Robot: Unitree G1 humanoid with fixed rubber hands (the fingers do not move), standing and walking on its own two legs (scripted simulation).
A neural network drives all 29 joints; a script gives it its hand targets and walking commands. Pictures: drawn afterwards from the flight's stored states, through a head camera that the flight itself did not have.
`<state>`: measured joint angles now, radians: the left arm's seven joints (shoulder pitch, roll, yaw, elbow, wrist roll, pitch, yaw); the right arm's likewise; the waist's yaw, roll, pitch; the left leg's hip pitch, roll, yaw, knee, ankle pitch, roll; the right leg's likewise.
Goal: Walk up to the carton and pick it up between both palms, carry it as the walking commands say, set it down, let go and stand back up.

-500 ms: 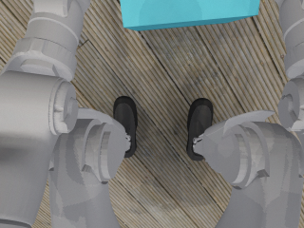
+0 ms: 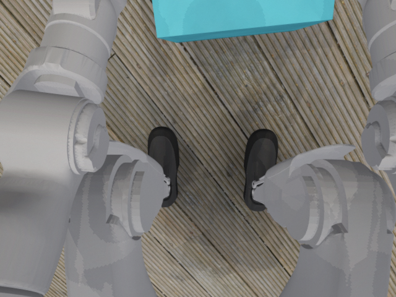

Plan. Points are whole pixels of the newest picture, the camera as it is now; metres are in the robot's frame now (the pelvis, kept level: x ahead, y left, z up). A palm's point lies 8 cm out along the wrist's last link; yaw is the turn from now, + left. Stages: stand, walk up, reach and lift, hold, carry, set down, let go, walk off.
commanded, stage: reach and lift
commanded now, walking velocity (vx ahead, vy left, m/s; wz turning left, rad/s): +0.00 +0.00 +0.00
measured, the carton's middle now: out of the picture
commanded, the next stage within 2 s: none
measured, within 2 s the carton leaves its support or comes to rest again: leaves its support in 0.42 s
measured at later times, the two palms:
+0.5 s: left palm out of the picture +0.57 +0.15 -0.17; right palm out of the picture +0.58 -0.18 -0.18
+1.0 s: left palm out of the picture +0.56 +0.14 -0.12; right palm out of the picture +0.58 -0.17 -0.11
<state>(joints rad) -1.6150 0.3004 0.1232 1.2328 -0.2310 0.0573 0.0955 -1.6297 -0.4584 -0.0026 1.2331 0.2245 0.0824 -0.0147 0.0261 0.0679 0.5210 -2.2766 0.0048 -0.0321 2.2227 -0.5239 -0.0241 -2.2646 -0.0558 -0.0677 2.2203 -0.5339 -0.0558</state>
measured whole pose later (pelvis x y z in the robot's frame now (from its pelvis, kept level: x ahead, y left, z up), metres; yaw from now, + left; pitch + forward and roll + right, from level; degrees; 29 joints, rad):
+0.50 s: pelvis +0.00 +0.00 +0.00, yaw +0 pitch +32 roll +0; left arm -1.62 0.30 0.13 1.12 -0.23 0.14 0.15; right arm -1.63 -0.46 0.02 1.15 0.25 0.16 -0.06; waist 0.03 0.06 0.52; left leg -2.27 0.00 -0.03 2.23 -0.53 -0.02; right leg -2.26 -0.04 -0.06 2.23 -0.53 -0.06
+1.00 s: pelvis -0.01 +0.00 +0.01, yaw +0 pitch +27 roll -1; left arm -1.59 0.25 0.14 1.01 -0.23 0.26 0.30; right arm -1.63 -0.46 0.02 1.10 0.21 0.27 -0.09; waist 0.03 0.03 0.52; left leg -2.17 0.00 -0.03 2.22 -0.53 -0.02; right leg -2.17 -0.03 -0.05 2.22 -0.53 -0.06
